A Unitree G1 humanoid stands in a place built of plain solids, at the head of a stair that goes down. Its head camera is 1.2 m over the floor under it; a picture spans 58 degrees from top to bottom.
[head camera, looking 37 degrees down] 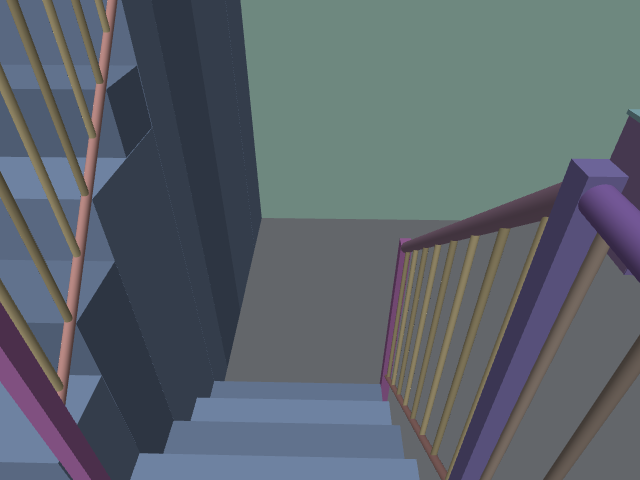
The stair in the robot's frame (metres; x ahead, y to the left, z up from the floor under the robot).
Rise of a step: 0.20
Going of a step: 0.23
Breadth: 0.90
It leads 1 degrees to the right of straight ahead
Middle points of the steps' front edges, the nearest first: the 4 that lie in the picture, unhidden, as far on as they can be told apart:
0.70 0.14 -0.20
0.94 0.13 -0.41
1.17 0.13 -0.61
1.40 0.12 -0.82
